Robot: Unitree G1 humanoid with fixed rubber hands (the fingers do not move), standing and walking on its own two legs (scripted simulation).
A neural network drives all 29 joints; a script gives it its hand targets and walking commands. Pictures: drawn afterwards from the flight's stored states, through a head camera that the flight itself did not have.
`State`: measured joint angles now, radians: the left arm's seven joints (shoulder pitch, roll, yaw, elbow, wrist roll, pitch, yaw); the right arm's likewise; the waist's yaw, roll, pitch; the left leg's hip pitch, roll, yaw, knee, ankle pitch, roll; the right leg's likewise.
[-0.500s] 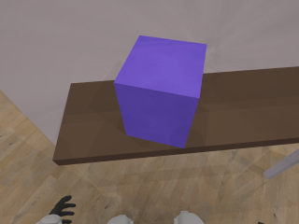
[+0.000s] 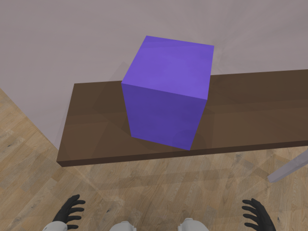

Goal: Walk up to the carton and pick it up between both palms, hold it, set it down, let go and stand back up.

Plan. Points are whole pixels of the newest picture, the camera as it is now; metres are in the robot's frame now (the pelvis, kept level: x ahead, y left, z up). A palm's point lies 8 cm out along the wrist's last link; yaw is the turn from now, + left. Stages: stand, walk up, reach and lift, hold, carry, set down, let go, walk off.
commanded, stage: reach and lift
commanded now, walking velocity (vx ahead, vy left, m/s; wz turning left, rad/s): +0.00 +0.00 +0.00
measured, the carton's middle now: (168, 95) +0.50 -0.02 +0.03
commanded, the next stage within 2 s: none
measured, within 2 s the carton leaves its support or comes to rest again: neither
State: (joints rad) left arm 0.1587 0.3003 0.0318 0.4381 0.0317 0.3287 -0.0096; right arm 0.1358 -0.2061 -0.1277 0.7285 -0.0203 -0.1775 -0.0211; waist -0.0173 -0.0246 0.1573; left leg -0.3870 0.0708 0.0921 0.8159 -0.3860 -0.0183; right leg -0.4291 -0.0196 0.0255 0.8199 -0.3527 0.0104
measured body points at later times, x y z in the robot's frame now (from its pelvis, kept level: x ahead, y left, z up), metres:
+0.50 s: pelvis -0.01 +0.02 +0.02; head +0.04 +0.03 +0.46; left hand +0.19 +0.26 -0.05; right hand +0.17 -0.22 -0.04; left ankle +0.03 +0.13 -0.70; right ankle +0.05 -0.13 -0.70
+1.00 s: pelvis +0.01 +0.02 +0.02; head +0.07 +0.03 +0.47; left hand +0.23 +0.25 +0.00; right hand +0.23 -0.18 +0.01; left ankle +0.03 +0.13 -0.70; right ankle +0.05 -0.13 -0.70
